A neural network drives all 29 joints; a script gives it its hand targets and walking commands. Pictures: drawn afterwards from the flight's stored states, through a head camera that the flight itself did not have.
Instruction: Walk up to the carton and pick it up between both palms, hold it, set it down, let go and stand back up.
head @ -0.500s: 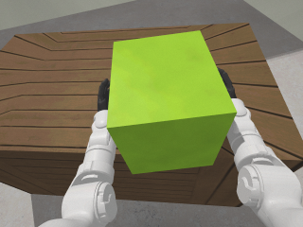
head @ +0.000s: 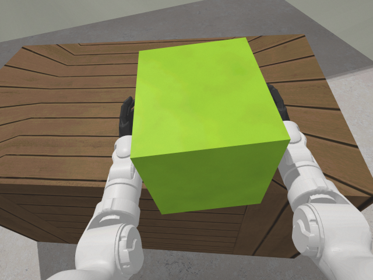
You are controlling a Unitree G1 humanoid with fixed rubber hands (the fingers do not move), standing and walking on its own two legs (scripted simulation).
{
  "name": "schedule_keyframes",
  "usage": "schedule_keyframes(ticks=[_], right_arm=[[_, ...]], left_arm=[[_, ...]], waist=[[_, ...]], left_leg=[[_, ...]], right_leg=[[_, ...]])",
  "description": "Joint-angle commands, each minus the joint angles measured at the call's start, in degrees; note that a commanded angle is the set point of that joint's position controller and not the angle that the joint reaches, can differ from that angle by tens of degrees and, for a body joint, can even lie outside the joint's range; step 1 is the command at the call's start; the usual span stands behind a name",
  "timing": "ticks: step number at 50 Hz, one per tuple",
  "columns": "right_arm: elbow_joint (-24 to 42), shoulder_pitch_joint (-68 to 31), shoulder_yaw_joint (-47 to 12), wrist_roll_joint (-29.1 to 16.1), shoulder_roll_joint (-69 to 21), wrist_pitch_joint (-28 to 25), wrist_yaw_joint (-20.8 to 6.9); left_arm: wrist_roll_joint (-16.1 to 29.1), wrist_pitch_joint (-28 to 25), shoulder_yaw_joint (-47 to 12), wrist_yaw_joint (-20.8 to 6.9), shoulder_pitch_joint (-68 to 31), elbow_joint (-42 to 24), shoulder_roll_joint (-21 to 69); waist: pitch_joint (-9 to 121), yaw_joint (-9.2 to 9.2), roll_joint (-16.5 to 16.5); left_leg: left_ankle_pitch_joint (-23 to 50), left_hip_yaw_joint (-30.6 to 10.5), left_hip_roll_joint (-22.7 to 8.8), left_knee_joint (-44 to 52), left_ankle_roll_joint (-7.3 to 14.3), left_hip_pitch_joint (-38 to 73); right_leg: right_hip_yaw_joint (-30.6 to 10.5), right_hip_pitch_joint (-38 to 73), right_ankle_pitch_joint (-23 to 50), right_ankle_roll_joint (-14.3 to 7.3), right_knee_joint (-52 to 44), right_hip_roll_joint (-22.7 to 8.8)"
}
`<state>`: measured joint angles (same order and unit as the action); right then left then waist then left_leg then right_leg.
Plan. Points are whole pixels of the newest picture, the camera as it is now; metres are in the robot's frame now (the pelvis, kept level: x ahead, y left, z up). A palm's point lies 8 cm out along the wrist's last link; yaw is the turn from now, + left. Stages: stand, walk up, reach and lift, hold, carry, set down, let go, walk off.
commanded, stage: reach and lift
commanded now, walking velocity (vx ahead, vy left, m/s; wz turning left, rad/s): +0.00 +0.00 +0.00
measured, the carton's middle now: (201, 129) +0.42 +0.05 +0.08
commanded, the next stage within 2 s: none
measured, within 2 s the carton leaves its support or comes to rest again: neither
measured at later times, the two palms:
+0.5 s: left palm (120, 126) +0.37 +0.22 +0.13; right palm (280, 115) +0.43 -0.11 +0.13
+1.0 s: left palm (115, 103) +0.38 +0.21 +0.19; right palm (295, 93) +0.42 -0.12 +0.19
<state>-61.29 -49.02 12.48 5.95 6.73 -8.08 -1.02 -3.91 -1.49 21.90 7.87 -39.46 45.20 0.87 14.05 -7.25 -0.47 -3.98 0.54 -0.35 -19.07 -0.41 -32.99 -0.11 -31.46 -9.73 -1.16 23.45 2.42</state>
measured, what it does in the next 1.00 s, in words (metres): stands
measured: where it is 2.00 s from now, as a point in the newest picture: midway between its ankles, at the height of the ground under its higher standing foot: outside the picture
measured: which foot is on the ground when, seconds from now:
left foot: down 0.00-1.00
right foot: down 0.00-1.00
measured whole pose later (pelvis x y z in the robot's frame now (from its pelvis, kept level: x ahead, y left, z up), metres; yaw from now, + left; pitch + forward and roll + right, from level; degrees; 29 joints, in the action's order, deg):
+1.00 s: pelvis +0.00 +0.00 +0.00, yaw +0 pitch +7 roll +0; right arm -52.7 -49.6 7.7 -3.6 6.7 12.1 5.1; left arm -3.9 20.0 17.8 7.0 -44.1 40.5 -3.4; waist 15.5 -5.3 -0.5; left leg -6.8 0.5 -0.2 -20.7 -0.4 -21.3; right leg -0.1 -18.9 -11.7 -1.2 23.5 2.3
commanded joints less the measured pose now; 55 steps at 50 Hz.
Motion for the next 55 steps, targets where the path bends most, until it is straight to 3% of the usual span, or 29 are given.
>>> schedule_keyframes(ticks=[1, 11, 15, 22, 28, 32, 41, 45, 50, 55], right_arm=[[13.51, -43.40, -19.78, -2.42, -35.01, -3.83, -5.34], [14.33, -47.63, -17.75, -5.06, -37.21, 1.66, -4.18], [16.43, -50.29, -17.38, -6.16, -39.10, 3.17, -3.88], [19.97, -53.98, -18.28, -8.28, -41.20, 5.90, -2.75], [20.55, -53.52, -19.03, -9.42, -40.70, 9.25, -1.09], [22.25, -53.51, -20.14, -10.92, -40.00, 11.04, -0.04], [29.13, -53.69, -24.00, -16.34, -40.59, 14.32, 2.12], [25.50, -50.88, -23.09, -16.68, -38.55, 17.26, 2.72], [19.54, -48.84, -19.28, -15.68, -36.26, 19.75, 2.60], [26.63, -54.44, -20.49, -17.13, -40.43, 19.23, 2.46]], left_arm=[[1.88, 0.42, -27.89, -5.92, -48.97, -9.65, 31.25], [4.52, 5.98, -31.06, -5.87, -57.31, -13.68, 30.14], [6.88, 7.08, -33.65, -5.43, -61.42, -16.40, 31.09], [9.65, 8.81, -35.12, -5.80, -64.04, -17.30, 32.09], [8.08, 11.89, -31.83, -7.69, -59.95, -15.03, 30.71], [7.01, 14.10, -30.34, -8.70, -58.03, -16.01, 30.62], [7.97, 17.74, -31.32, -9.00, -59.68, -25.42, 32.62], [5.38, 21.08, -27.75, -10.07, -57.18, -23.75, 30.82], [1.07, 24.71, -21.63, -12.53, -53.04, -18.67, 28.84], [4.04, 23.91, -24.13, -12.92, -58.76, -25.33, 29.68]], waist=[[43.74, 1.68, 7.45], [38.43, 4.36, 5.89], [39.98, 5.74, 4.98], [40.04, 7.00, 5.76], [35.09, 7.19, 6.71], [34.04, 7.46, 6.10], [34.21, 8.90, 4.04], [24.68, 8.97, 4.19], [12.31, 8.90, 4.66], [20.43, 9.20, 3.99]], left_leg=[[11.12, 2.56, -0.06, -3.01, 0.28, 21.33], [4.62, 2.22, 0.33, -2.13, 0.40, 23.32], [3.98, 1.72, 0.44, -2.40, 0.19, 24.06], [2.76, 1.46, 0.98, -2.58, 0.48, 22.70], [2.54, 1.43, 1.66, -1.53, 0.84, 21.08], [5.05, 0.81, 2.02, -1.30, 0.41, 21.61], [13.45, -1.18, 2.70, -2.96, -1.21, 25.74], [10.90, -1.40, 2.50, -1.69, -0.97, 27.11], [3.66, -1.00, 1.95, 1.44, 0.02, 26.13], [4.72, -1.05, 2.46, 1.36, 0.13, 27.52]], right_leg=[[1.67, 31.49, 28.28, 4.72, -0.48, -1.33], [1.67, 26.76, 13.37, 3.86, -3.06, -1.38], [1.71, 25.23, 11.27, 3.64, -3.32, -1.33], [0.67, 26.61, 12.65, 4.21, -3.13, -1.63], [-0.64, 31.89, 17.39, 4.96, -2.98, -2.48], [-0.88, 35.87, 24.14, 5.58, -2.23, -2.71], [-0.79, 41.23, 39.80, 7.01, -0.34, -2.63], [-0.75, 40.70, 36.86, 7.30, -1.68, -3.08], [-0.84, 38.03, 25.60, 6.63, -4.40, -3.94], [-1.13, 40.00, 25.09, 6.29, -4.42, -4.16]])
